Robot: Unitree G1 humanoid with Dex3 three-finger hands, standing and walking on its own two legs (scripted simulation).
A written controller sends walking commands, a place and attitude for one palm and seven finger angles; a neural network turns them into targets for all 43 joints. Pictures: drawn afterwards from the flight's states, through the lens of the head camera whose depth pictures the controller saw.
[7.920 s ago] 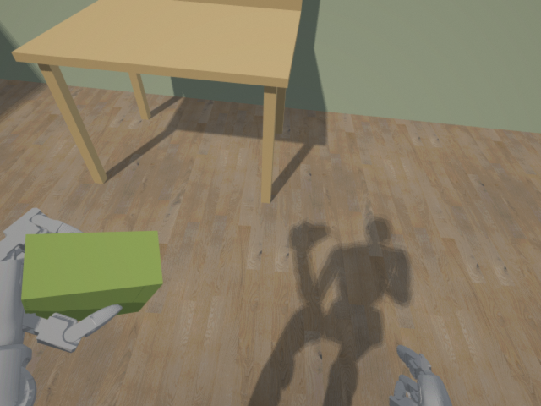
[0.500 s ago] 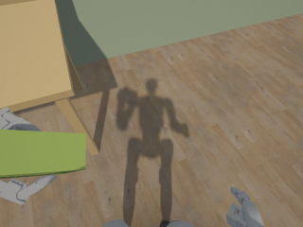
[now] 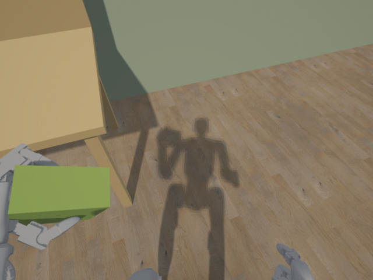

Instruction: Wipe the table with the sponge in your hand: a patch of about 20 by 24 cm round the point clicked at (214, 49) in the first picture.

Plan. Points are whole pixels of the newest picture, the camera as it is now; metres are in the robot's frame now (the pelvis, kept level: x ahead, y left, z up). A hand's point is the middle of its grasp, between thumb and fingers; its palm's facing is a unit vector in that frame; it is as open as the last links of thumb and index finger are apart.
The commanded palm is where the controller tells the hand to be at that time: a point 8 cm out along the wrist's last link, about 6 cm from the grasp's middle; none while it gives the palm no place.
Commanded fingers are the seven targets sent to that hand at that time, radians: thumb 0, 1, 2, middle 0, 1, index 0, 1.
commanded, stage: take the last steps up to it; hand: left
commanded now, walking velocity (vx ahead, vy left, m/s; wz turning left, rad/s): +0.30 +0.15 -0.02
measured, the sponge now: (73, 197) +0.23 +0.19 +0.14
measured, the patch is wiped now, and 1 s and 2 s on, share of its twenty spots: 0.00 0.00 0.00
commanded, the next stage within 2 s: come to a stop and stand still in 0.82 s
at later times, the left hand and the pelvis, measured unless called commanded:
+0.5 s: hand (42, 141) +0.31 +0.26 +0.17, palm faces +0.34 -0.77 -0.54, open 10.5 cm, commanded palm +0.25 +0.33 +0.17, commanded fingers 0.00 0.10 1.30 -1.20 -1.60 -1.20 -1.60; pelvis +0.09 +0.05 -0.02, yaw +0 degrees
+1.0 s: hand (19, 102) +0.42 +0.36 +0.17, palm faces +0.37 -0.80 -0.48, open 10.5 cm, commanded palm +0.35 +0.40 +0.17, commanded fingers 0.00 0.10 1.30 -1.20 -1.60 -1.20 -1.60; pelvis +0.18 +0.12 -0.01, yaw -2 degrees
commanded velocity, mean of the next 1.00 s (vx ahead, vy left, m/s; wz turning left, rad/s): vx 0.18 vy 0.10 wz -0.01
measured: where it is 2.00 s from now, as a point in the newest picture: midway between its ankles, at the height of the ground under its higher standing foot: outside the picture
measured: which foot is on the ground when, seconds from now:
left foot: up 0.00-0.14, down 0.16-0.48, up 0.50-0.86, down 0.88-1.00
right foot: down 0.00-0.18, up 0.20-0.44, down 0.46-0.88, up 0.90-1.00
